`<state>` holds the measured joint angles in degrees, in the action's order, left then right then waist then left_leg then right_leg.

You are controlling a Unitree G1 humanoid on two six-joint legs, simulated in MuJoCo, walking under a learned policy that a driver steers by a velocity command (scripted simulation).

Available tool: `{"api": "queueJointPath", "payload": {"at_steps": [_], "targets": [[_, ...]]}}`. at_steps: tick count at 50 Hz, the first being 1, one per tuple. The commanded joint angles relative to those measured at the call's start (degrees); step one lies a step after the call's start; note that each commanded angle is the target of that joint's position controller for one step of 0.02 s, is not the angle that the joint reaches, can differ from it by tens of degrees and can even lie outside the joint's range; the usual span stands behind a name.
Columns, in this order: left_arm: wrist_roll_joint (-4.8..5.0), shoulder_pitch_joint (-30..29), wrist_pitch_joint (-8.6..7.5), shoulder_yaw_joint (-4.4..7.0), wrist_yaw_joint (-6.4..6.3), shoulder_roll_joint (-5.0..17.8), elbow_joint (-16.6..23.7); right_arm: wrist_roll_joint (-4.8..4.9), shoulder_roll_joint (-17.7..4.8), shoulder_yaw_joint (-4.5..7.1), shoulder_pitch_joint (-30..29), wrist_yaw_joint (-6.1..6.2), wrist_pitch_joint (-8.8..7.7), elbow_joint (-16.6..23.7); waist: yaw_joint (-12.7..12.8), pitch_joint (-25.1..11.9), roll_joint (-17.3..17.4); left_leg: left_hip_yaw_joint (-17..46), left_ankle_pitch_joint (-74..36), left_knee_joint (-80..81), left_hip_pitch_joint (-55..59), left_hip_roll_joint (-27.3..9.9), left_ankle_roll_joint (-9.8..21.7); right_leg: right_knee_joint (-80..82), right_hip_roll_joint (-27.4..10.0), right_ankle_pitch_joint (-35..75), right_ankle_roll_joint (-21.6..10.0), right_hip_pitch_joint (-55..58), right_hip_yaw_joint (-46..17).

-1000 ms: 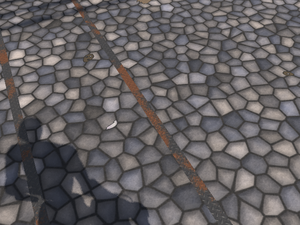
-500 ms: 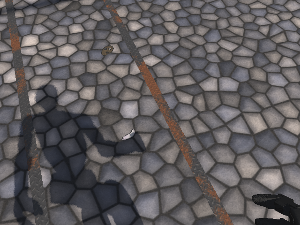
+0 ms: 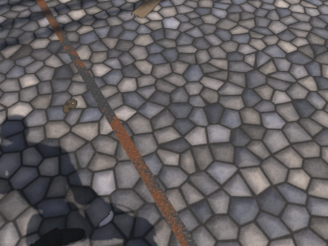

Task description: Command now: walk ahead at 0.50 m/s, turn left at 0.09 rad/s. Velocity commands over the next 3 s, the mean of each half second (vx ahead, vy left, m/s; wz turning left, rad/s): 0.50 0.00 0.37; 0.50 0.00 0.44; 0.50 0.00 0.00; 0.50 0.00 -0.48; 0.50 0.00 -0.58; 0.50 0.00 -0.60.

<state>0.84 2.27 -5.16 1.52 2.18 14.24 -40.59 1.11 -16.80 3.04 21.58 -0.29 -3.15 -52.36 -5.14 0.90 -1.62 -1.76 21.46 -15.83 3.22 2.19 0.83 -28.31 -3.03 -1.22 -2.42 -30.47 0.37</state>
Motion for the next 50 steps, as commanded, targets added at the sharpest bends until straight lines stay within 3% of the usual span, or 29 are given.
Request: {"api": "queueJointPath", "payload": {"at_steps": [1, 2, 3, 4, 5, 6, 7, 8, 10, 13, 17, 22, 23, 25, 26, 27, 28, 29, 30, 31, 32, 33, 34, 35, 38, 43, 47, 50], "targets": [[-0.55, 14.6, -1.09, 4.58, -0.61, 12.0, -0.2, -0.33, -8.1, 1.30, -1.4, 0.51, 0.20, 3.0, 11.2, -10.6, 4.9, 4.4, -42.5, -21.1, -7.1, -11.6, 6.1, 0.4, -0.5, -0.7, -4.8, 25.2, -0.8], [-1.92, 22.7, -0.87, 6.03, -1.23, 18.1, -1.2, -1.13, -2.4, -0.55, 2.9, 0.19, -0.73, 5.1, 11.5, -20.8, -6.0, 1.0, -20.8, -43.6, -28.8, -4.2, 2.3, -0.9, -16.1, -2.8, -11.9, 49.8, -21.8], [-1.23, 24.6, -0.42, 5.40, -1.16, 15.2, -2.1, -0.12, -1.5, -1.00, 4.7, -0.08, -1.91, 4.2, 11.6, -26.5, -13.9, 6.8, 11.4, -55.6, -41.1, 1.1, 1.1, 7.5, -22.5, -10.9, -16.5, 56.2, -40.6], [-0.96, 21.6, -0.27, 4.11, -1.32, 11.2, -1.6, 1.55, -7.9, 0.77, 0.0, -0.22, -2.50, 4.8, 12.5, -17.7, -7.9, 10.2, 9.5, -60.1, -46.5, -2.3, 1.7, 9.4, -20.3, -15.2, -13.3, 49.7, -34.1], [-0.92, 17.7, -0.20, 3.51, -1.56, 9.4, -1.2, 2.01, -8.2, 0.98, -4.2, -0.23, -2.65, 6.1, 11.1, -11.0, -5.5, 8.3, 4.3, -58.9, -47.2, -5.4, 1.9, 10.8, -18.1, -13.6, -11.0, 41.6, -25.4], [-1.02, 13.9, -0.35, 2.95, -1.44, 7.7, -1.3, 1.38, -7.4, 1.05, -6.0, -0.02, -2.33, 6.4, 9.2, -6.1, -2.7, 7.5, 0.1, -55.4, -45.4, -7.4, 1.5, 13.4, -15.6, -10.8, -9.8, 33.5, -19.5], [-1.21, 11.3, -0.85, 2.52, -1.32, 6.0, -1.2, 0.80, -7.0, 1.55, -5.6, 0.22, -1.48, 6.1, 7.3, -3.5, -3.6, 7.9, -3.1, -52.3, -42.6, -9.1, 1.2, 15.8, -13.5, -8.7, -8.6, 28.3, -14.8], [-1.54, 9.8, -1.24, 2.56, -1.21, 5.7, -1.5, 0.82, -5.7, 1.50, -3.9, 0.23, -0.55, 5.6, 5.8, -2.5, -4.7, 7.9, -5.3, -51.5, -39.3, -9.7, 0.8, 17.9, -12.5, -7.3, -8.2, 24.5, -11.7], [-1.68, 8.9, -2.03, 2.90, -1.17, 6.1, -2.4, 0.85, -3.4, 1.32, -2.9, 0.31, 0.82, 5.5, 4.4, -0.9, -3.6, 7.9, -7.8, -50.4, -38.5, -9.9, 0.0, 20.4, -12.0, -2.0, -8.6, 21.1, -6.5], [-2.05, 9.6, -2.27, 3.46, -1.79, 7.3, -4.0, 0.40, -2.9, 1.52, -6.1, 0.45, 1.40, 7.2, 4.5, 1.0, -2.1, 8.9, -15.0, -44.2, -42.6, -9.8, -0.9, 21.6, -11.5, 3.4, -8.5, 21.8, -0.1], [-1.63, 10.7, -1.67, 3.87, -2.75, 9.0, -5.1, -0.01, -1.5, 0.91, -13.0, -1.00, 0.68, 9.6, 6.7, 2.6, -1.1, 4.6, -25.7, -29.8, -41.0, -8.9, -0.5, 22.4, -10.0, 4.7, -6.9, 23.7, 6.9], [-0.36, 15.4, 0.32, 4.80, -3.17, 11.1, -7.4, 0.03, -1.0, 0.41, -21.1, -2.73, 0.64, 14.2, 9.5, 5.1, -0.1, 1.0, -22.0, -21.6, -44.9, -8.0, 1.7, 19.0, -13.6, 9.7, -6.4, 34.5, 9.7], [-0.08, 15.5, 0.83, 4.98, -3.24, 11.5, -7.6, 0.07, -1.3, 0.54, -21.6, -3.06, 0.67, 15.0, 9.1, 5.0, -0.4, 0.1, -19.5, -20.9, -44.7, -7.4, 2.5, 17.3, -14.1, 13.5, -5.9, 36.4, 10.2], [0.28, 14.2, 1.69, 5.42, -3.57, 13.0, -7.3, 0.15, -2.9, 1.36, -19.7, -3.41, 0.91, 15.8, 6.9, 2.2, -2.3, -3.2, -13.8, -20.5, -39.0, -4.2, 4.6, 10.8, -14.2, 31.3, -4.6, 38.3, 11.8], [0.45, 13.6, 2.18, 5.63, -3.79, 13.8, -7.0, 0.28, -4.2, 2.17, -16.2, -3.38, 1.12, 15.4, 4.6, -0.4, -3.5, -4.8, -10.8, -20.9, -33.7, -1.9, 5.8, 4.8, -13.9, 40.3, -4.0, 38.4, 12.4], [0.59, 12.7, 2.67, 5.67, -3.93, 14.2, -6.8, 0.50, -6.5, 3.54, -9.2, -3.11, 1.24, 13.9, 0.4, -4.1, -3.4, -5.7, -10.7, -19.1, -24.3, 0.6, 7.5, -5.0, -12.6, 43.9, -2.9, 36.2, 13.4], [0.47, 12.4, 2.62, 5.22, -4.10, 13.4, -6.4, 0.55, -10.2, 5.58, 0.4, -2.17, 1.52, 11.5, -4.5, -9.0, -1.2, -2.8, -13.8, -15.4, -8.4, 1.3, 9.9, -19.2, -10.1, 35.9, -0.5, 27.3, 14.1], [-1.92, 16.6, 1.62, 3.12, -3.61, 6.4, -4.0, 0.68, -16.8, 7.10, 3.6, -0.96, 1.87, 10.6, -1.0, -13.6, 13.0, 21.7, -12.7, -14.8, 12.0, -12.7, 17.3, -40.2, -2.8, -8.0, 3.0, 3.4, 13.1], [-1.06, 16.2, -0.95, 1.90, -2.76, 5.0, -2.2, 0.29, -16.7, 6.31, 2.8, -1.40, 0.84, 12.9, 0.5, -22.7, 13.5, 50.4, -2.6, -3.9, 21.1, -21.6, 25.7, -52.2, 6.1, -34.5, 3.9, -10.1, -1.0], [1.42, 8.4, -2.62, 3.08, -1.99, 9.7, -0.6, -0.17, -12.0, 4.95, 2.2, -1.77, 0.12, 12.7, -2.5, -17.6, 7.1, 44.6, -3.4, -0.4, 18.6, -20.5, 21.8, -53.2, 2.7, -30.2, 2.5, -16.4, -6.0], [1.85, 6.3, -3.45, 2.90, -1.88, 9.5, 0.4, -0.05, -10.1, 4.43, -0.5, -1.76, -0.43, 12.6, -0.8, -10.7, 5.3, 36.4, -7.3, -0.5, 10.8, -18.4, 19.6, -49.1, 0.2, -24.8, 1.4, -17.1, -5.3], [0.43, 6.6, -3.60, 3.01, -2.38, 9.2, -0.5, 0.16, -8.2, 3.82, -4.8, -1.70, -0.60, 13.3, 2.1, -6.5, 1.4, 29.7, -13.1, -0.5, 1.8, -15.7, 17.5, -43.9, -2.2, -21.1, 1.5, -13.7, -5.1], [-0.73, 7.6, -3.12, 3.55, -2.67, 10.0, -0.9, -0.24, -6.4, 3.21, -7.7, -1.46, -0.66, 14.3, 4.3, -4.7, 2.3, 25.4, -18.6, 0.4, -4.7, -13.8, 16.6, -39.9, -3.7, -18.5, 2.0, -9.3, -5.3], [-1.05, 8.7, -2.31, 3.77, -2.56, 10.1, -1.1, -0.70, -5.9, 2.95, -9.0, -1.21, -0.64, 15.1, 5.6, -4.2, 3.4, 23.6, -21.4, 1.6, -8.7, -12.5, 16.3, -38.1, -4.3, -17.0, 2.6, -6.1, -5.3], [-1.70, 8.4, -0.69, 3.32, -2.62, 7.7, -0.4, -0.47, -7.5, 3.35, -7.9, -0.19, -0.94, 15.0, 6.4, -3.2, 3.5, 18.4, -29.0, 3.3, -14.2, -10.8, 16.5, -30.8, -3.8, -12.6, 5.3, -4.6, -3.5], [-1.22, -1.0, -0.96, 1.78, -1.77, 4.8, 1.7, -0.30, -7.4, 3.05, -3.6, 0.90, -0.64, 12.9, 1.9, -1.2, 5.9, 11.8, -24.3, 3.3, -16.1, -7.2, 12.1, -9.4, -1.2, 6.7, 6.1, -1.1, -1.6], [-0.41, -5.9, -1.72, 1.96, -0.66, 6.3, 3.4, -0.09, -8.0, 3.02, 0.0, 0.75, -0.56, 10.8, -0.3, 1.0, 6.4, 15.4, -19.8, 1.4, -10.4, -11.0, 11.9, -2.7, -0.1, 7.9, 4.1, -2.3, -2.3], [-0.53, -5.0, -2.26, 2.43, -0.03, 7.8, 3.9, -0.24, -8.5, 3.22, 0.7, 1.06, 0.01, 9.8, 0.9, 1.5, 7.4, 18.3, -24.9, -2.2, -3.9, -14.3, 10.8, -0.2, 0.4, 1.0, 1.4, -3.0, -2.4]]}}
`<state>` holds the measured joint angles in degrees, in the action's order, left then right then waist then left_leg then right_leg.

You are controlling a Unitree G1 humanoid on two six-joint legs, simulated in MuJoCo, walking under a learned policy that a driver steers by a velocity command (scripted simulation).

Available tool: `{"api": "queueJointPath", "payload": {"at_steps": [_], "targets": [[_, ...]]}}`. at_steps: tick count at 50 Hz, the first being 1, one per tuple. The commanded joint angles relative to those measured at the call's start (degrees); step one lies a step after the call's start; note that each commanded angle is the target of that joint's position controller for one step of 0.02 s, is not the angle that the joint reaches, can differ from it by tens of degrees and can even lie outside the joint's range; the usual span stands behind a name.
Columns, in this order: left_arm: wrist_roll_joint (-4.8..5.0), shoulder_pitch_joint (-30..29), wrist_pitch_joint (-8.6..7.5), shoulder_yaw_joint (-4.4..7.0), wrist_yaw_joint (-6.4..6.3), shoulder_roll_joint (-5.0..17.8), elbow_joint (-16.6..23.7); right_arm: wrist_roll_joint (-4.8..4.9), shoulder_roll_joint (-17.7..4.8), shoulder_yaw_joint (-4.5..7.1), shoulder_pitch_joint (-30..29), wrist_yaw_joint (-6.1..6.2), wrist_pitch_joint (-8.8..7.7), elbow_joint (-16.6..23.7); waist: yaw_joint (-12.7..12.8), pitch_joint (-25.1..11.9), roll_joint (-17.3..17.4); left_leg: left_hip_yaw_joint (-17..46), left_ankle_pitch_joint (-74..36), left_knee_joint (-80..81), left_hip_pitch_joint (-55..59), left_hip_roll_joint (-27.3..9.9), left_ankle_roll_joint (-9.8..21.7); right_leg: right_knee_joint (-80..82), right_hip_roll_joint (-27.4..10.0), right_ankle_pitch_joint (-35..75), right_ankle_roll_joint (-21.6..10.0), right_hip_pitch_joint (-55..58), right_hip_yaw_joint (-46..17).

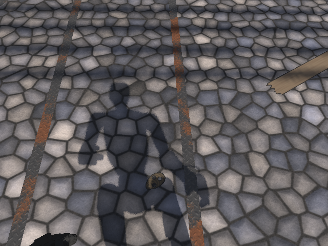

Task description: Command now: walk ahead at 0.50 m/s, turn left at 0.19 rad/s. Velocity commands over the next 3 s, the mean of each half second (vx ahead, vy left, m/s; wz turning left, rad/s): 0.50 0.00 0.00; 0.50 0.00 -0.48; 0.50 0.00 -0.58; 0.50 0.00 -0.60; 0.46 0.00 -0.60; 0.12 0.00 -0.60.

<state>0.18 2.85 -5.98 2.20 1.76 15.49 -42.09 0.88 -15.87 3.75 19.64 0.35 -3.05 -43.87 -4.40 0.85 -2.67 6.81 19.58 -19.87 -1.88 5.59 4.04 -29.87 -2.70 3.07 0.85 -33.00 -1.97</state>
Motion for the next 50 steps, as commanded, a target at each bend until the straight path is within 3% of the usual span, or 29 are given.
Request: {"api": "queueJointPath", "payload": {"at_steps": [1, 2, 3, 4, 5, 6, 7, 8, 9, 10, 13, 16, 19, 22, 24, 26, 27, 28, 29, 30, 31, 32, 34, 35, 37, 40, 45, 50], "targets": [[0.15, -3.6, -1.56, 2.02, 0.42, 7.1, 5.0, -0.05, -9.6, 2.61, 2.1, 0.50, 0.15, 1.2, 1.4, 1.0, 9.2, 9.7, -27.9, -0.1, 2.2, -17.8, 7.0, 1.9, 0.7, -5.8, -2.9, 1.9, 0.7], [0.03, 1.1, -1.70, 2.70, 0.26, 8.1, 3.7, -0.03, -9.5, 2.51, 0.8, 0.53, 0.37, 1.5, 4.3, -1.5, 9.2, 8.2, -37.0, -5.0, 2.2, -16.1, 5.9, 3.8, 2.3, -5.9, -4.3, 8.6, 2.4], [-0.43, 8.7, -1.82, 3.69, -0.01, 10.3, 1.7, -0.35, -8.2, 1.88, 0.2, 0.46, 0.47, 2.0, 7.8, -7.5, 7.7, 5.6, -40.8, -14.9, -0.8, -12.8, 4.4, 2.9, 1.0, -3.4, -6.6, 20.7, 1.5], [-1.12, 17.9, -1.80, 4.50, -0.20, 13.9, 0.8, -1.43, -5.5, 0.73, 2.3, 0.52, 0.32, 3.2, 10.1, -16.7, 0.5, 2.4, -26.6, -32.3, -12.7, -7.7, 1.9, 0.5, -9.4, -2.8, -11.5, 38.7, -11.2], [-0.71, 21.9, -1.22, 5.14, 0.38, 15.6, -1.6, 0.01, -1.4, -0.37, 9.5, 0.29, -0.62, 3.0, 7.4, -21.6, -16.8, 0.1, 11.1, -49.5, -32.7, 0.6, -1.8, 8.7, -19.2, -17.6, -19.1, 53.7, -37.2], [0.87, 21.4, -1.06, 3.66, 0.51, 10.1, -1.4, 0.75, -6.9, 0.43, 5.7, 0.09, -1.11, 2.6, 9.6, -16.9, -9.6, 4.4, 12.7, -55.1, -39.9, -2.4, -1.5, 12.5, -18.4, -29.5, -17.2, 52.1, -40.0], [0.81, 17.1, -0.67, 2.97, 0.19, 8.1, -0.7, 1.16, -8.9, 0.99, -0.8, -0.11, -1.38, 4.2, 9.7, -8.9, -4.5, 2.2, 7.3, -55.1, -42.6, -5.3, -1.3, 13.6, -16.8, -28.6, -14.9, 44.7, -31.6], [0.01, 13.8, -0.26, 2.58, 0.05, 7.6, 0.0, 0.48, -8.3, 0.81, -4.3, -0.07, -1.61, 5.0, 8.5, -4.6, -0.1, -0.1, 2.7, -52.7, -41.1, -7.8, -1.4, 14.7, -14.6, -22.3, -14.0, 37.0, -25.6], [-0.49, 11.8, -0.16, 2.21, 0.02, 6.7, 0.1, -0.25, -7.6, 0.99, -5.5, -0.14, -1.71, 5.3, 7.0, -2.0, 0.5, -0.7, -0.2, -49.2, -39.6, -9.6, -1.7, 16.1, -12.7, -16.5, -13.9, 31.7, -21.8], [-0.97, 11.0, -0.33, 1.83, -0.05, 5.9, 0.1, -0.34, -6.9, 1.07, -4.4, -0.25, -1.54, 5.2, 5.5, -2.0, -1.0, -0.7, -2.1, -47.0, -36.4, -11.1, -1.9, 17.2, -11.2, -12.3, -13.6, 28.6, -18.8], [-0.16, 11.5, -0.77, 1.93, -0.22, 6.6, -1.0, -0.38, -4.4, 0.59, -3.3, -0.19, -0.74, 4.8, 4.3, -1.9, -2.4, -2.6, -3.7, -41.3, -34.9, -12.1, -3.3, 20.0, -9.7, -4.7, -14.6, 25.4, -12.9], [0.19, 13.3, -0.36, 2.47, -0.87, 8.5, -2.1, -0.93, -3.3, 0.01, -9.2, -0.08, -0.85, 6.7, 5.6, -0.3, -0.7, -3.6, -11.4, -31.3, -37.1, -12.7, -4.9, 21.9, -8.9, -0.3, -14.6, 25.2, -9.1], [0.88, 15.9, 0.43, 2.66, -1.36, 9.2, -3.4, -0.85, -2.2, -0.42, -15.0, -0.52, -1.63, 8.0, 7.4, 0.7, -0.7, -4.5, -20.3, -19.6, -33.8, -10.6, -5.6, 21.4, -6.5, 0.4, -12.9, 24.7, -6.1], [1.29, 19.3, 1.25, 2.89, -1.65, 9.8, -4.7, -0.32, -2.3, -0.46, -20.1, -1.33, -2.39, 9.2, 9.1, 1.5, -0.9, -5.0, -23.7, -13.0, -30.7, -8.4, -6.0, 19.5, -7.2, -1.1, -12.6, 25.6, -7.0], [1.50, 20.4, 1.90, 3.02, -1.97, 9.8, -5.2, -0.04, -3.2, -0.21, -22.0, -1.90, -2.97, 10.0, 9.0, 1.8, -1.6, -4.1, -22.1, -9.9, -29.8, -7.7, -5.4, 17.1, -8.6, -2.2, -12.0, 28.0, -9.4], [1.46, 19.9, 2.45, 3.45, -2.39, 10.6, -5.3, 0.02, -4.9, 0.43, -20.6, -2.10, -3.52, 9.8, 7.2, 1.1, -2.7, -3.6, -18.5, -7.6, -26.2, -7.3, -4.3, 14.1, -9.9, -2.0, -10.9, 29.7, -11.8], [1.40, 19.1, 2.71, 3.59, -2.51, 10.9, -5.2, 0.02, -5.8, 0.89, -17.7, -1.98, -3.75, 9.0, 5.2, -0.1, -3.2, -4.3, -17.2, -6.1, -21.4, -6.8, -3.3, 11.2, -9.6, 0.7, -10.1, 29.3, -11.9], [1.17, 18.7, 2.78, 3.23, -2.52, 9.9, -4.9, -0.27, -7.8, 1.98, -11.4, -1.54, -3.89, 7.2, 2.1, -3.9, -2.6, -5.1, -16.7, -4.8, -11.8, -6.6, -1.7, 4.6, -6.9, 5.3, -8.6, 27.4, -10.3], [0.34, 17.6, 2.62, 2.12, -2.36, 6.9, -3.5, -1.36, -10.9, 3.03, -2.3, -0.97, -4.02, 5.9, -2.2, -11.8, 0.3, 0.7, -17.1, -7.7, 3.6, -13.6, 1.6, -9.4, -3.4, -0.4, -6.6, 19.6, -8.1], [0.50, 24.1, 1.77, 0.53, -2.38, 1.4, -1.9, -2.05, -15.8, 4.28, 3.7, -0.67, -3.20, 4.9, -1.1, -20.9, 14.4, 22.0, -10.2, -6.2, 25.0, -27.8, 9.2, -30.3, 4.8, -23.0, -2.4, -1.2, -1.3], [1.65, 24.1, 1.18, 0.93, -2.27, 4.2, -1.9, -1.49, -12.1, 3.34, 4.6, -0.83, -2.76, 4.5, -1.5, -22.6, 19.1, 34.3, -0.3, 0.1, 24.5, -30.5, 11.4, -40.3, 3.8, -37.0, -2.0, -9.3, -5.4], [2.52, 19.9, 1.24, 2.32, -2.26, 8.7, -1.2, -1.02, -8.5, 2.23, 1.4, -0.72, -2.63, 4.6, -1.6, -13.8, 13.5, 27.0, 3.2, 1.7, 17.6, -28.3, 9.1, -43.8, 0.9, -32.9, -2.1, -12.7, -6.1], [1.59, 14.9, 1.93, 2.64, -2.29, 8.2, 0.0, -1.18, -5.0, 1.06, -4.9, -0.82, -2.55, 4.3, 1.1, -4.6, 8.4, 14.3, -3.9, 5.2, 3.3, -23.8, 7.0, -41.0, -2.8, -25.0, -1.8, -10.3, -4.0], [1.38, 15.2, 2.62, 2.93, -2.16, 7.4, 0.1, -1.50, -3.9, 0.75, -7.1, -0.87, -2.86, 4.0, 2.9, -2.8, 9.7, 9.9, -7.3, 7.1, -1.4, -22.3, 6.4, -38.9, -4.3, -22.6, -1.7, -7.6, -4.4], [1.60, 15.9, 3.98, 2.67, -1.89, 5.0, 0.3, -1.46, -4.1, 1.09, -9.0, -0.90, -3.45, 3.3, 4.6, -0.9, 9.8, 4.0, -12.0, 10.4, -6.6, -21.3, 6.6, -37.1, -5.3, -20.3, -1.1, -4.7, -3.8], [1.08, 13.1, 4.86, 2.55, -1.83, 4.1, 2.1, -1.59, -6.2, 1.95, -8.7, -0.57, -4.02, 1.7, 5.0, 0.6, 6.9, -2.2, -18.2, 12.4, -6.9, -21.8, 7.6, -32.0, -5.8, -14.6, 0.0, -7.0, -4.1], [1.03, 4.9, 4.16, 1.75, -0.03, 2.8, 4.7, -1.23, -8.7, 2.67, -6.8, 0.13, -3.19, 0.0, 2.2, 2.2, 5.3, -12.1, -21.5, 12.6, -4.3, -20.1, 5.7, -16.0, -4.6, -1.8, -0.7, -5.0, -0.3], [1.03, -1.8, 4.38, 1.82, 1.33, 3.8, 8.5, 0.26, -11.3, 3.61, -3.3, 0.15, -1.47, -2.1, 0.5, 4.2, 5.4, -15.5, -25.6, 9.1, 4.2, -22.7, 3.8, -8.0, -3.0, -7.2, -3.6, -5.4, 3.3]]}}
Over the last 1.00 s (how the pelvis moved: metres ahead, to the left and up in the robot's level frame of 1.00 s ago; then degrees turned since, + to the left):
0.55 0.10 0.01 27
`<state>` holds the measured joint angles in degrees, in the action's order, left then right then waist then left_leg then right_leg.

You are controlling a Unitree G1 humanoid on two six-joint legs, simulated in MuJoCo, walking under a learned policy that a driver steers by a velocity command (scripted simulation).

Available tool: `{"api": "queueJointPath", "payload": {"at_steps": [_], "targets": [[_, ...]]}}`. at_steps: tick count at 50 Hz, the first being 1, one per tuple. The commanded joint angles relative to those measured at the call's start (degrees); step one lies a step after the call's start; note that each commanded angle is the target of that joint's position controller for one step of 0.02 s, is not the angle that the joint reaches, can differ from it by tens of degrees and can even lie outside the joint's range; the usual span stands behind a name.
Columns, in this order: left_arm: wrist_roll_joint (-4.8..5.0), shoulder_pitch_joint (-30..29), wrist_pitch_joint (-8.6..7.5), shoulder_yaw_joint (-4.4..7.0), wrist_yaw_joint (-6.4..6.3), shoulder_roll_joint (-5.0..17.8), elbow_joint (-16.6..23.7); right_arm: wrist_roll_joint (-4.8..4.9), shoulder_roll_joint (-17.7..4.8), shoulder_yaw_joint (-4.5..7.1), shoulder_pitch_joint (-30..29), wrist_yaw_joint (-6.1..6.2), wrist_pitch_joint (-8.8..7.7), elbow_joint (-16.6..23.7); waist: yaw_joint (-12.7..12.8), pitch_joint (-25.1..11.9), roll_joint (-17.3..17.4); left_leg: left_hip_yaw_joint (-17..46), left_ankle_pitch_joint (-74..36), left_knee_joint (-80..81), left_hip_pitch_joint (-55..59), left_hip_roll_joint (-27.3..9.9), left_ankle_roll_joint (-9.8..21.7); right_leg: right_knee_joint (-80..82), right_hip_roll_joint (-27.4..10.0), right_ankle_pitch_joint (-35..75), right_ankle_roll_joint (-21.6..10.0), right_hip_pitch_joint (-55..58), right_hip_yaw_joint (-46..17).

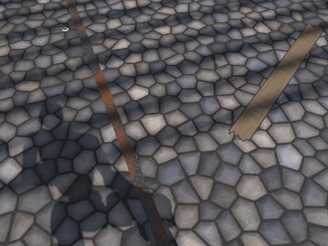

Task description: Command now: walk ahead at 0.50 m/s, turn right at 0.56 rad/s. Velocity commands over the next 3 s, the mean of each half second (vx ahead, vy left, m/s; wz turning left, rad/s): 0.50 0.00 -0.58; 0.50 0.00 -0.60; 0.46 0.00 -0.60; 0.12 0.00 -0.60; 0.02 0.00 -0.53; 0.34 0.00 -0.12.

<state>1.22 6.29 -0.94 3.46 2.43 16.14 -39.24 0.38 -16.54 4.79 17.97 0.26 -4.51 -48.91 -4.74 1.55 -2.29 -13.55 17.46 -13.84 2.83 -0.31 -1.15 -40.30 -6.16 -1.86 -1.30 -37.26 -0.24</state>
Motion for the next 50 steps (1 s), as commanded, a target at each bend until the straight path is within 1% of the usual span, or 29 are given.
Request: {"api": "queueJointPath", "payload": {"at_steps": [1, 2, 3, 4, 5, 6, 7, 8, 9, 10, 11, 14, 19, 22, 24, 26, 27, 28, 29, 30, 31, 32, 33, 34, 36, 38, 41, 46, 50], "targets": [[-0.11, -4.9, -0.57, 0.87, 0.83, 3.8, 6.1, 1.05, -11.3, 2.78, -1.8, 0.29, 0.39, 2.8, 1.6, 2.9, 5.6, 3.9, -30.4, 0.4, 0.9, -17.0, 8.4, 3.1, 1.7, -5.1, -2.5, 0.6, 2.9], [-0.23, -3.3, -0.39, 1.43, 0.85, 4.8, 6.2, 1.35, -12.3, 3.04, -2.2, 0.41, 0.77, 2.9, 3.0, 1.2, 6.7, 2.9, -40.5, -3.9, 1.8, -16.9, 7.8, 3.3, 3.7, -8.3, -3.7, 4.2, 4.8], [-0.21, 1.3, -0.21, 2.42, 0.74, 6.4, 5.4, 1.65, -12.9, 3.20, -2.7, 0.51, 1.25, 3.0, 5.9, -1.9, 7.2, 1.6, -49.8, -11.5, 1.6, -16.2, 6.9, 4.2, 6.3, -10.2, -5.1, 10.9, 6.6], [0.00, 10.4, -0.05, 4.17, 0.27, 9.1, 3.0, 1.85, -12.2, 2.83, -3.3, 0.64, 1.61, 3.2, 11.0, -6.6, 6.0, -0.4, -52.0, -23.5, -2.6, -13.9, 5.1, 7.8, 9.3, -6.9, -7.2, 23.8, 7.5], [0.24, 20.1, 0.55, 6.30, -0.92, 14.3, 0.6, 0.27, -9.5, 1.69, -2.2, 0.82, 1.30, 4.1, 14.5, -12.0, -0.2, -0.7, -35.1, -41.6, -16.9, -11.4, 2.2, 8.9, 3.8, -5.9, -10.6, 41.8, -3.3], [0.74, 17.3, -0.11, 6.82, -1.10, 20.7, 1.4, -1.92, -1.3, -1.05, 2.5, 0.09, -0.29, 7.8, 6.9, -16.8, -15.1, 5.8, 15.7, -60.8, -42.4, 0.5, -1.3, 15.7, -10.2, -16.8, -21.5, 58.4, -36.7], [0.26, 18.8, -1.13, 5.21, -0.70, 15.4, 3.3, 0.36, -6.1, -0.43, -3.9, -0.59, -2.38, 8.0, 11.7, -22.1, -7.1, 18.1, 16.6, -66.0, -48.3, 0.5, -0.2, 23.6, -13.1, -23.0, -22.2, 60.1, -46.5], [-0.29, 17.0, -2.04, 4.19, -0.48, 12.2, 2.6, 2.33, -8.6, 0.22, -8.9, -0.94, -3.38, 9.6, 12.1, -13.9, -4.3, 17.9, 10.9, -65.0, -52.5, -1.8, 1.3, 24.3, -11.7, -18.2, -19.3, 54.9, -38.6], [-0.17, 13.8, -2.42, 3.69, -0.57, 10.8, 2.8, 1.52, -7.7, -0.12, -9.1, -0.58, -3.90, 9.4, 9.5, -9.9, -0.3, 18.1, 6.1, -60.2, -50.2, -4.3, 1.9, 23.8, -9.3, -12.7, -17.5, 47.0, -32.0], [-0.27, 9.8, -2.37, 3.06, -0.78, 8.8, 3.5, -0.08, -8.0, 0.16, -8.7, -0.17, -3.86, 8.7, 7.0, -6.8, 1.0, 18.1, 3.3, -55.1, -46.0, -5.9, 1.5, 24.1, -7.1, -6.5, -16.0, 39.2, -26.4], [-1.05, 7.5, -2.42, 2.54, -1.09, 7.6, 4.5, -0.54, -8.4, 0.49, -7.5, -0.22, -3.26, 8.3, 5.0, -5.9, -0.4, 18.7, 1.2, -52.6, -41.7, -7.0, 1.2, 25.2, -5.7, -1.9, -15.7, 33.9, -23.6], [-0.89, 7.1, -2.76, 2.73, -1.91, 8.5, 4.7, -1.20, -6.5, 0.24, -7.3, -0.29, -1.52, 8.5, 3.6, -4.4, 0.3, 17.2, -2.2, -45.5, -38.2, -6.1, -1.1, 27.4, -3.8, 5.4, -16.2, 26.7, -18.9], [-0.17, 11.0, -2.35, 3.32, -3.27, 10.1, 2.9, -0.96, -3.4, -1.25, -17.7, -0.84, -1.39, 11.2, 7.2, -1.2, -1.5, 16.4, -20.0, -24.0, -34.5, -2.2, -2.9, 27.2, 0.6, -0.3, -12.4, 22.1, -13.7], [0.23, 14.0, -2.03, 3.53, -3.36, 10.3, 1.5, -0.04, -4.4, -1.13, -21.5, -1.53, -1.90, 12.6, 8.8, -0.7, -2.3, 17.2, -22.8, -18.2, -31.6, -0.6, -2.5, 25.3, -0.5, -4.4, -11.3, 23.3, -16.6], [0.36, 14.8, -1.72, 3.44, -3.51, 9.7, 1.0, 0.10, -5.9, -0.58, -21.7, -1.90, -2.33, 12.9, 8.4, -0.9, -2.9, 18.4, -20.3, -15.4, -30.8, -0.3, -1.5, 22.1, -1.6, -6.1, -10.6, 26.7, -19.9], [0.17, 14.3, -1.34, 3.57, -3.68, 9.6, 1.0, 0.22, -7.1, 0.07, -19.5, -2.02, -2.83, 12.6, 6.9, -1.2, -4.7, 18.4, -15.1, -14.3, -27.9, -0.1, 0.0, 18.6, -2.4, -5.1, -9.6, 28.7, -22.9], [0.13, 13.5, -1.11, 3.39, -3.67, 9.0, 1.2, 0.18, -7.5, 0.52, -16.1, -1.88, -3.09, 11.7, 5.0, -2.2, -5.3, 17.4, -14.1, -12.6, -23.4, 0.2, 1.2, 16.0, -1.5, -3.8, -8.7, 28.5, -23.1], [-0.11, 13.3, -1.10, 2.68, -3.55, 7.0, 1.6, -0.35, -9.0, 1.38, -10.7, -1.51, -3.37, 10.5, 2.3, -5.6, -4.7, 17.7, -13.7, -11.6, -14.4, -1.1, 2.9, 9.5, 1.4, -1.6, -6.9, 26.7, -21.4], [-0.95, 13.8, -1.23, 1.34, -3.37, 3.5, 2.6, -1.28, -12.0, 2.21, -2.3, -1.04, -3.50, 9.8, -1.0, -13.6, 1.5, 26.8, -10.3, -12.4, 0.0, -10.7, 6.4, -6.4, 5.2, -8.8, -4.7, 20.1, -16.6], [0.83, 21.7, -1.79, 0.40, -3.36, 0.6, 4.5, -1.84, -16.6, 3.28, 2.5, -1.24, -2.66, 7.8, 2.7, -20.0, 21.4, 54.4, 3.6, -6.2, 16.9, -23.0, 15.9, -25.2, 12.5, -32.3, -0.8, -0.4, -9.5], [1.46, 21.2, -1.83, 1.34, -3.61, 6.7, 2.9, -0.39, -11.2, 2.20, 1.4, -1.57, -2.43, 8.5, 1.5, -16.5, 16.3, 59.6, 16.5, -3.2, 15.2, -23.7, 15.5, -33.1, 7.9, -31.1, 0.0, -7.7, -11.0], [1.04, 15.0, -1.51, 2.26, -3.57, 9.9, 3.3, -0.20, -7.7, 1.20, -1.1, -1.28, -2.04, 9.1, 0.0, -9.5, 10.9, 50.0, 14.8, -2.6, 8.7, -21.2, 12.9, -34.8, 5.9, -25.7, 0.4, -9.3, -10.0], [0.38, 11.9, -1.20, 2.35, -3.67, 9.7, 3.9, -0.75, -6.6, 0.67, -3.8, -1.15, -1.65, 9.4, 0.8, -5.9, 7.2, 42.2, 6.9, -2.1, 2.1, -18.8, 11.4, -33.9, 3.9, -21.6, 0.7, -7.4, -8.2], [-0.20, 9.9, -1.18, 2.48, -3.49, 9.0, 4.5, -1.00, -5.3, 0.26, -5.5, -1.02, -1.38, 8.9, 1.7, -2.9, 6.9, 36.7, 0.3, -1.0, -3.0, -16.6, 11.0, -31.2, 2.5, -18.9, 0.8, -6.2, -8.1], [0.49, 10.4, -0.70, 2.35, -2.82, 6.8, 4.8, -1.21, -4.4, -0.04, -6.3, -0.71, -1.66, 8.2, 3.4, -1.7, 9.3, 29.1, -5.9, 1.7, -7.9, -14.1, 10.3, -28.1, 0.4, -16.3, 0.7, -2.2, -7.1], [0.50, 9.5, -0.15, 1.91, -2.60, 4.8, 5.6, -0.73, -5.3, 0.33, -5.7, -0.64, -2.12, 7.2, 3.6, -1.0, 8.5, 24.7, -10.3, 3.6, -8.9, -14.4, 11.4, -25.5, -0.3, -14.9, 1.1, -3.0, -6.1], [0.11, 6.5, -0.04, 1.45, -2.34, 3.9, 6.8, -0.75, -7.4, 1.00, -5.0, -0.46, -2.13, 5.9, 3.3, -0.4, 6.7, 19.3, -16.9, 5.0, -7.4, -15.2, 12.3, -19.1, -0.9, -9.2, 2.0, -5.6, -5.8], [0.11, -1.3, -0.95, 0.59, -0.57, 2.5, 8.4, -0.35, -9.3, 1.21, -3.5, -0.06, -1.11, 4.3, 0.5, 1.6, 5.6, 9.3, -21.6, 5.0, -5.6, -13.5, 10.1, -3.7, 0.3, 3.0, 1.1, -2.1, -1.1], [0.33, -5.8, -0.92, 0.69, 0.75, 3.0, 10.6, 0.78, -11.4, 1.79, -1.1, -0.05, 0.19, 2.8, 0.0, 3.3, 5.9, 5.9, -28.3, 2.5, 0.1, -15.6, 8.8, 3.0, 1.8, -0.9, -1.3, -0.5, 2.0]]}}
Over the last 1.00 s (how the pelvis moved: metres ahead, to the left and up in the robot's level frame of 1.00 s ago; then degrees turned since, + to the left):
0.53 -0.03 0.00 -19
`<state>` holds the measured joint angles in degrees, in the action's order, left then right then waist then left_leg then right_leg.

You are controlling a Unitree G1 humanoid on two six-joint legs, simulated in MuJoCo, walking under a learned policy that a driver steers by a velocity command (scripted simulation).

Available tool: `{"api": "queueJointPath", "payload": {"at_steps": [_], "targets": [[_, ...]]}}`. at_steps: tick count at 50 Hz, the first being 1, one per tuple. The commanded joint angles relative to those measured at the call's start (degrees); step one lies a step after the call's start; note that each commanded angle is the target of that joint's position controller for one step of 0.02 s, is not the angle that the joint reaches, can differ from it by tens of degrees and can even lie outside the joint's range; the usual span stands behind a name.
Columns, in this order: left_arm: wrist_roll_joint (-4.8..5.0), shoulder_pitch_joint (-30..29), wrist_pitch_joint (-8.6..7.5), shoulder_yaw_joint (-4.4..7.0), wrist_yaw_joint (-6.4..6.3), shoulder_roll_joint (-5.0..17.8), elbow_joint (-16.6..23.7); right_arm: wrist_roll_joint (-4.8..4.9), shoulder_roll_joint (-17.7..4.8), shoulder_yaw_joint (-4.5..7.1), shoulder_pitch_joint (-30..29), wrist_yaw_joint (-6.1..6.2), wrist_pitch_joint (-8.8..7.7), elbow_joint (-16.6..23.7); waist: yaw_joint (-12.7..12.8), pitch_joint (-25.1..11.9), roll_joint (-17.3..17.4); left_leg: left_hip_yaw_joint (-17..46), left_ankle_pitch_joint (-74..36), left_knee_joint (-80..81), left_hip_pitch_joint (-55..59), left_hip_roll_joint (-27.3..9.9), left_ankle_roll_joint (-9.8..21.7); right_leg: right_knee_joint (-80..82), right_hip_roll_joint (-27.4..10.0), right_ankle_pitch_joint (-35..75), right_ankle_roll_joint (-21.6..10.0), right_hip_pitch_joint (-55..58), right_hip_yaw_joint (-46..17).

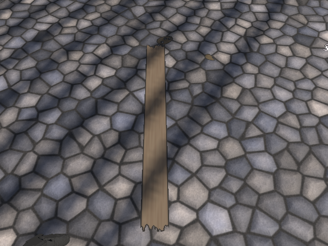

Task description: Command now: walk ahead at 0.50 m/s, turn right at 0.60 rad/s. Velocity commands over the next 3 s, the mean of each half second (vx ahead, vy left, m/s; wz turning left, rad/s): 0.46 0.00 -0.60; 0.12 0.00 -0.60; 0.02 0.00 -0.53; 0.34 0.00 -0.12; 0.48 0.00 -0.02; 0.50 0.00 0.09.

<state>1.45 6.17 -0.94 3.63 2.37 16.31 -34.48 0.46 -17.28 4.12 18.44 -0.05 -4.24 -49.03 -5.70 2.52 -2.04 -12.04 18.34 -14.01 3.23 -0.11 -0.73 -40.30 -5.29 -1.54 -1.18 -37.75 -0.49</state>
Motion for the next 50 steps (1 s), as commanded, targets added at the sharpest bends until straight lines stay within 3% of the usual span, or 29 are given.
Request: {"api": "queueJointPath", "payload": {"at_steps": [1, 3, 4, 5, 6, 7, 8, 9, 10, 11, 14, 19, 22, 26, 27, 28, 29, 30, 31, 32, 33, 35, 38, 41, 46, 48, 49, 50], "targets": [[-0.06, -5.1, -0.83, 0.94, 0.96, 3.7, 6.1, 0.98, -11.5, 2.70, -1.8, 0.36, 0.27, 2.9, 2.0, 1.6, 6.2, 3.3, -37.5, 0.0, 1.0, -15.9, 7.8, 3.9, 2.4, -4.0, -2.5, 2.3, 3.6], [-0.43, 1.1, -0.36, 2.56, 0.85, 6.6, 5.1, 1.56, -13.3, 3.29, -2.2, 0.82, 1.07, 3.1, 6.5, -3.1, 8.0, 1.0, -56.7, -11.6, 2.1, -15.6, 6.6, 4.7, 6.7, -9.5, -5.3, 12.2, 6.7], [-0.29, 10.1, -0.12, 4.18, 0.38, 9.2, 2.8, 1.80, -12.9, 3.06, -3.0, 1.06, 1.37, 3.4, 11.8, -7.7, 6.8, -0.6, -57.7, -23.0, -2.1, -13.9, 5.1, 8.5, 9.1, -6.0, -7.5, 24.9, 7.2], [-0.04, 20.0, 0.54, 6.03, -0.78, 13.2, 0.2, 0.45, -10.3, 2.01, -2.2, 1.25, 1.13, 4.2, 15.9, -12.9, 1.8, -0.5, -41.3, -40.0, -16.0, -11.8, 2.7, 9.2, 4.8, -5.4, -10.4, 43.0, -1.7], [0.49, 17.1, 0.01, 6.50, -1.18, 19.7, 0.8, -1.92, -1.8, -0.78, 2.8, 0.40, -0.24, 7.9, 7.8, -17.2, -14.2, 4.0, 13.5, -60.1, -41.8, 0.0, -0.6, 14.3, -10.2, -14.8, -20.7, 59.9, -34.7], [0.13, 19.1, -1.04, 5.06, -0.79, 15.0, 2.6, -0.06, -6.5, -0.27, -2.7, -0.42, -2.37, 8.5, 12.4, -24.4, -7.7, 16.9, 15.8, -66.3, -47.7, 0.7, 0.1, 22.2, -13.6, -22.8, -22.7, 62.1, -47.2], [-0.41, 17.3, -1.94, 4.02, -0.54, 12.0, 1.6, 1.98, -9.1, 0.45, -8.2, -0.85, -3.41, 10.3, 12.9, -15.8, -4.8, 17.1, 9.8, -65.1, -51.9, -1.8, 1.1, 23.5, -12.1, -18.4, -19.7, 56.6, -39.0], [-0.28, 14.2, -2.36, 3.55, -0.57, 10.8, 1.5, 1.41, -8.2, 0.05, -8.8, -0.63, -3.98, 10.4, 10.3, -10.8, -0.7, 16.9, 4.7, -59.9, -49.7, -4.1, 1.6, 23.5, -9.5, -12.7, -17.8, 48.1, -32.1], [-0.46, 10.3, -2.40, 3.04, -0.70, 9.3, 2.0, -0.10, -8.2, 0.23, -8.6, -0.25, -4.02, 9.7, 7.8, -7.8, 1.1, 16.9, 2.1, -55.0, -46.0, -5.7, 1.0, 23.9, -7.3, -6.4, -16.4, 40.6, -27.0], [-1.15, 7.9, -2.48, 2.50, -0.93, 8.0, 2.8, -0.63, -8.6, 0.56, -7.4, -0.25, -3.45, 9.3, 5.8, -6.7, 0.0, 17.3, 0.1, -52.4, -42.0, -6.8, 0.6, 25.0, -5.7, -1.4, -15.9, 35.4, -23.9], [-0.98, 7.2, -2.84, 2.48, -1.75, 8.4, 2.2, -1.36, -6.8, 0.30, -6.8, -0.27, -1.66, 9.2, 4.2, -5.2, -0.1, 15.8, -2.6, -46.0, -38.4, -6.4, -2.0, 27.1, -4.0, 5.9, -16.5, 27.4, -19.5], [-0.58, 10.7, -2.15, 3.02, -3.29, 10.3, -0.2, -1.38, -3.5, -1.12, -17.8, -0.61, -1.42, 12.0, 7.8, -1.5, -1.6, 14.6, -20.2, -24.6, -34.4, -2.2, -3.7, 26.0, 1.0, 3.4, -12.4, 21.3, -13.6], [-0.28, 14.0, -1.12, 3.46, -3.74, 11.0, -2.3, -1.01, -4.3, -0.80, -21.0, -1.16, -1.83, 13.4, 9.1, -2.6, -2.7, 14.6, -24.5, -18.1, -29.5, 1.2, -3.0, 21.4, 1.1, 7.9, -9.8, 22.3, -15.3], [-0.23, 11.8, 0.19, 3.25, -4.60, 9.2, -1.7, -1.07, -6.9, 0.70, -16.6, -1.34, -2.07, 12.6, 6.1, -5.2, -5.3, 16.7, -19.4, -13.0, -25.2, 1.6, -0.1, 10.6, 0.6, 8.6, -6.9, 28.6, -22.0], [-0.13, 10.3, 0.27, 2.88, -4.60, 8.0, -1.0, -1.61, -7.4, 1.07, -13.2, -1.00, -2.32, 12.0, 3.9, -6.9, -4.6, 15.9, -24.7, -9.5, -19.5, 0.3, 1.3, 5.3, 3.2, 8.2, -4.9, 27.8, -20.9], [-0.98, 10.8, 0.12, 1.78, -4.52, 4.7, 0.5, -2.73, -10.4, 1.68, -8.3, -0.53, -2.45, 12.1, 2.6, -14.1, 1.0, 22.6, -40.4, -12.4, -6.0, -8.8, 5.0, -7.8, 7.0, -2.8, -2.2, 22.2, -17.5], [-1.09, 23.6, 0.16, 0.80, -4.30, 1.2, -1.0, -3.69, -11.8, 1.63, -6.0, -0.29, -1.47, 12.2, 7.3, -22.6, 16.2, 40.1, -58.7, -15.3, 11.8, -24.9, 15.4, -25.4, 14.4, -43.3, 1.8, 7.8, -12.4], [-0.13, 27.4, 0.26, 1.58, -4.01, 7.8, -1.6, -1.32, -11.0, 2.00, -5.2, -0.70, -0.28, 11.6, 7.4, -26.5, 18.1, 50.9, -40.5, -12.1, 12.3, -28.4, 18.5, -34.1, 9.9, -39.9, 3.2, 2.4, -11.4], [0.43, 20.5, 1.18, 2.76, -4.29, 11.2, -1.7, -1.12, -6.9, 0.99, -8.0, -0.30, 0.50, 13.3, 5.2, -19.5, 11.7, 43.7, -29.5, -9.6, 6.8, -23.9, 16.1, -37.3, 7.6, -34.4, 4.9, -0.6, -10.0], [0.27, 15.2, 2.29, 3.12, -4.75, 12.1, -0.7, -1.43, -4.8, 0.20, -10.8, 0.08, 1.40, 13.6, 4.7, -14.2, 8.1, 36.3, -23.6, -8.1, 0.1, -20.6, 13.9, -36.4, 6.1, -30.2, 5.6, -1.2, -7.4], [-0.03, 12.9, 3.38, 3.37, -5.09, 11.9, -0.2, -1.53, -4.0, -0.29, -13.2, 0.33, 2.06, 13.8, 5.2, -10.1, 7.4, 31.5, -21.3, -6.5, -6.5, -18.0, 13.2, -35.3, 4.7, -28.3, 6.1, 0.1, -6.6], [0.00, 13.1, 4.48, 2.78, -5.12, 8.4, 0.4, -2.18, -5.3, 0.13, -15.2, 0.74, 2.45, 12.9, 7.0, -5.8, 10.1, 23.5, -19.1, -2.5, -16.6, -14.1, 12.4, -29.3, 3.5, -25.5, 5.9, 6.0, -3.8], [-0.66, 11.8, 4.24, 2.01, -5.04, 5.8, 1.2, -1.93, -6.5, 0.88, -14.5, 1.06, 2.36, 11.5, 6.4, -7.6, 10.3, 19.4, -25.9, -1.5, -14.7, -15.7, 14.7, -21.6, 2.5, -23.3, 5.7, 7.8, -2.1], [-0.80, 9.0, 4.17, 1.68, -4.19, 5.7, 2.2, -1.27, -7.8, 1.44, -15.4, 1.26, 3.10, 11.1, 5.8, -9.6, 9.3, 16.6, -24.7, -0.9, -13.8, -17.4, 15.2, -14.2, 1.1, -18.6, 4.9, 11.2, -1.4], [-0.71, 6.2, 4.61, 2.08, -2.61, 6.9, 3.4, -0.21, -9.8, 2.16, -15.4, 0.67, 4.17, 9.8, 5.3, -7.6, 10.2, 13.0, -17.2, -1.6, -13.6, -18.4, 13.2, -2.9, 1.8, -16.9, 2.4, 16.7, 1.7], [-0.84, 7.6, 4.59, 2.46, -2.07, 6.9, 2.9, 0.75, -10.2, 2.29, -15.8, 0.64, 4.60, 9.1, 6.9, -7.5, 9.6, 11.1, -15.1, -5.2, -13.7, -18.0, 10.5, 6.4, 3.2, -12.6, 0.4, 21.4, 3.6], [-1.01, 8.9, 4.54, 2.99, -2.18, 7.7, 2.2, 1.01, -9.1, 2.06, -14.4, 0.63, 4.79, 8.3, 7.3, -7.5, 8.4, 9.3, -12.4, -8.8, -15.7, -16.5, 7.9, 10.8, 4.5, -9.9, -1.2, 25.7, 3.5], [-1.13, 11.1, 4.45, 4.00, -2.72, 10.5, 1.9, 0.56, -6.7, 1.52, -11.7, 0.36, 4.97, 7.0, 7.5, -7.0, 1.9, 5.5, -6.1, -17.3, -21.3, -12.9, 3.3, 17.3, 1.5, -1.7, -4.0, 31.7, -3.1]]}}
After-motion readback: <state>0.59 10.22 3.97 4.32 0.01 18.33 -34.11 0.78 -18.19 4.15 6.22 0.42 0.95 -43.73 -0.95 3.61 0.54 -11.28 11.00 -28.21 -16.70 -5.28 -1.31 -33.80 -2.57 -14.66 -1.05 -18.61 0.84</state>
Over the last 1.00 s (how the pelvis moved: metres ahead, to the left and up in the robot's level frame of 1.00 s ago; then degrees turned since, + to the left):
0.53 -0.12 0.00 -36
